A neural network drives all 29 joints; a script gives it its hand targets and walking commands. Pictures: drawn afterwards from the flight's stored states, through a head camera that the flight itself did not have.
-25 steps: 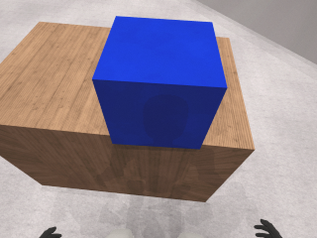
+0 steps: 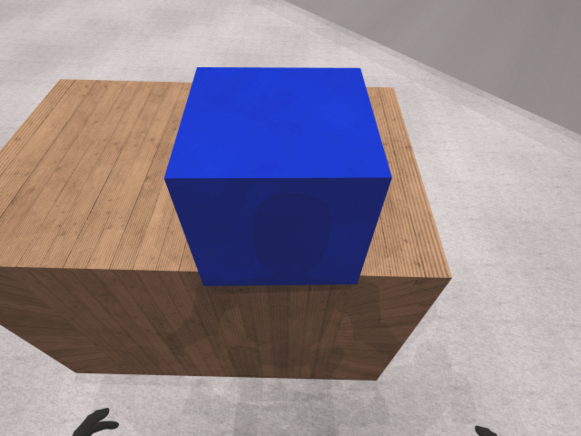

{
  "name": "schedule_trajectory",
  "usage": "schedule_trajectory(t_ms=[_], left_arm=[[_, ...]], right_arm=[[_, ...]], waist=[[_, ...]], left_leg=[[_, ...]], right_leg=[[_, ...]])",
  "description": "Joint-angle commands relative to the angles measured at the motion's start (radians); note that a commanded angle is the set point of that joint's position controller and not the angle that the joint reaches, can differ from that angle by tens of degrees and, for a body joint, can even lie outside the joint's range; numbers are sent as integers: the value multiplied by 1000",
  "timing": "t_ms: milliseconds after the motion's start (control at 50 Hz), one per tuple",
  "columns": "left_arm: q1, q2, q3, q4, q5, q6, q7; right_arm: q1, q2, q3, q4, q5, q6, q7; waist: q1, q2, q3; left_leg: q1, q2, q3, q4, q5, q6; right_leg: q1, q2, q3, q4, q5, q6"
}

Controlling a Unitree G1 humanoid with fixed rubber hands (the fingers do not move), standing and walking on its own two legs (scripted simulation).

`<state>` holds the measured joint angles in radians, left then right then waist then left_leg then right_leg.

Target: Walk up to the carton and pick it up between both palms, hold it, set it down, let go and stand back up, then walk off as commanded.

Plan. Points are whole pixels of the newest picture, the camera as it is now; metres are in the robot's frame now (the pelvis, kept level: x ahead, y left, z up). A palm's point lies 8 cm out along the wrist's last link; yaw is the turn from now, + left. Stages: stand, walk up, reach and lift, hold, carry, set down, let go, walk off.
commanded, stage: walk up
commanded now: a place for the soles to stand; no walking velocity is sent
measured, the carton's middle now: (280, 179) +0.50 +0.03 +0.04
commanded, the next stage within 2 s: reach and lift in 0.28 s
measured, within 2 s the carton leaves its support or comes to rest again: neither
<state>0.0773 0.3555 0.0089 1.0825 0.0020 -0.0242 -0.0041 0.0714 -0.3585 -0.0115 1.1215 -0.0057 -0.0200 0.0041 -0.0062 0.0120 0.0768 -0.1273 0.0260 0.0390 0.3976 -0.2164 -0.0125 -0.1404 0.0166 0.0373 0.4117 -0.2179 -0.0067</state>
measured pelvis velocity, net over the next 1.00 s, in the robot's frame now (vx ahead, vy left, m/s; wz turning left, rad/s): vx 0.00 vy -0.02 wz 0.01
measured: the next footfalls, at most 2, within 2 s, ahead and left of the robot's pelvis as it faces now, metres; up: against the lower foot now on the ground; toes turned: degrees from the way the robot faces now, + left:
none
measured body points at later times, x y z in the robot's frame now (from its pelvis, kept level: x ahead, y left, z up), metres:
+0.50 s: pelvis -0.02 +0.00 -0.03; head +0.05 +0.01 +0.42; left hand +0.17 +0.27 -0.13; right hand +0.16 -0.29 -0.13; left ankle +0.00 +0.13 -0.74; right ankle +0.01 -0.12 -0.74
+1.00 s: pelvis +0.00 -0.02 +0.00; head +0.00 -0.01 +0.45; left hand +0.16 +0.26 -0.06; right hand +0.15 -0.27 -0.08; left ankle +0.00 +0.13 -0.74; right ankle +0.01 -0.12 -0.74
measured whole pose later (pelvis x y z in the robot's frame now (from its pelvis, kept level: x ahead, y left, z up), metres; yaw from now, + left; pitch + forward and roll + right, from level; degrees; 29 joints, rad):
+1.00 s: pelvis +0.00 -0.02 +0.00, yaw +1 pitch -6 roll +1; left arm 0.23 0.32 0.08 0.29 -0.03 0.38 0.02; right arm 0.27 -0.24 -0.08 0.52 0.03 0.00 0.06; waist 0.01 -0.02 0.11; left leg -0.08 0.04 0.02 0.41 -0.23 -0.04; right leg -0.10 0.03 0.01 0.45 -0.25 -0.03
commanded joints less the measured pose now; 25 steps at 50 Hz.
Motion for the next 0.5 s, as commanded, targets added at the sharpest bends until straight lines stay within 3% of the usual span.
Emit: schedule_trajectory(t_ms=[0, 20, 40, 80, 120, 140, 160, 180, 240, 260, 280, 300, 320, 340, 360, 380, 400, 420, 460, 480], left_arm=[[-5, 199, 35, -36, 3, -19, 6], [-30, 203, 38, -35, 5, -18, 9], [-38, 208, 38, -31, 10, -21, 8], [-40, 196, 37, -31, -2, -17, 11], [-16, 184, 36, -34, 3, -17, 11], [-38, 213, 41, -30, 10, -16, 12], [-21, 191, 40, -43, 2, -16, 10], [-23, 207, 41, -28, -1, -16, 12], [8, 213, 40, -21, -5, -18, 13], [5, 202, 45, -32, -6, -17, 14], [-346, 175, 96, -354, -12, 157, 41], [-393, 159, 51, -445, -24, 274, 55], [-304, 125, 50, -433, -25, 366, 47], [-272, 117, 32, -503, -12, 418, 38], [-255, 130, 39, -582, 8, 459, 34], [-205, 122, 38, -651, 31, 492, 32], [-187, 135, 70, -734, 36, 518, 23], [-110, 116, 97, -744, 58, 536, 21], [15, 91, 131, -752, 95, 556, 20], [41, 99, 135, -799, 105, 540, 17]], right_arm=[[-83, -211, -39, -61, 4, -26, -6], [-67, -202, -34, -53, -2, -26, -10], [-56, -214, -43, -47, 4, -27, -10], [-53, -206, -35, -36, 0, -21, -9], [-60, -200, -38, -46, -8, -27, -10], [-43, -213, -43, -33, 1, -23, -8], [-49, -198, -38, -34, -10, -26, -13], [-40, -198, -33, -24, -3, -23, -11], [-23, -196, -35, -34, 6, -16, -11], [-37, -201, -39, -33, 0, -17, -13], [-388, -64, -137, -207, -77, -173, 16], [-349, -107, -158, -218, -111, -162, 53], [-285, -128, -147, -213, -96, -137, 77], [-225, -139, -163, -231, -97, -116, 72], [-185, -145, -158, -256, -78, -102, 75], [-119, -186, -192, -257, -57, -85, 79], [-104, -203, -185, -294, -25, -74, 75], [-76, -218, -185, -298, -19, -74, 76], [-2, -261, -171, -270, 19, -70, 86], [29, -240, -173, -320, 24, -79, 75]], waist=[[4, 20, -134], [8, -11, -95], [-3, -101, -99], [1, -63, -83], [-2, 31, -74], [-11, -34, -88], [3, -28, -20], [-9, 12, -49], [8, -22, -164], [-3, 29, -112], [32, -107, -28], [30, -64, -14], [21, -110, 9], [1, -124, -43], [-2, -67, -119], [-25, 25, -206], [-25, 54, -304], [-8, 33, -334], [-12, 70, -320], [-16, 32, -326]], left_leg=[[61, 104, -102, -104, 80, 35], [-2, 109, -104, -101, 67, 46], [2, 110, -112, -113, 37, 40], [20, 100, -95, -102, 66, 36], [5, 90, -97, -87, 67, 36], [11, 99, -106, -94, 45, 34], [-9, 95, -93, -106, 29, 43], [15, 103, -101, -106, 85, 30], [56, 101, -103, -92, 87, 36], [29, 101, -103, -91, 106, 42], [-187, -18, 49, 97, -135, -17], [-211, 3, 57, 119, -209, -13], [-207, 37, 37, 131, -196, 12], [-165, 32, 43, 142, -158, 8], [-115, 30, 43, 163, -123, -1], [3, 45, 36, 199, -29, -23], [61, 43, 34, 211, 60, -27], [108, 32, 31, 245, 172, -33], [192, 34, 0, 255, 371, -59], [187, 8, 5, 242, 357, -48]], right_leg=[[-7, -98, 94, -83, 139, -20], [1, -96, 93, -94, 163, -25], [9, -100, 93, -77, 148, -11], [-24, -112, 103, -92, 115, -25], [-31, -111, 104, -101, 133, -26], [-36, -99, 92, -93, 96, -34], [-62, -107, 110, -101, 116, -27], [-47, -103, 105, -97, 110, -23], [29, -113, 118, -89, 127, -25], [-9, -100, 114, -80, 133, -30], [-244, -30, -105, 108, -98, -10], [-291, -39, -87, 130, -212, -29], [-254, -24, -105, 159, -147, -46], [-243, -10, -119, 156, -65, -38], [-219, -14, -114, 164, -4, -46], [-221, -1, -136, 172, 68, -60], [-188, 6, -150, 181, 139, -49], [-193, 14, -151, 176, 201, -53], [-186, 35, -156, 154, 293, -43], [-134, 32, -148, 126, 370, -26]])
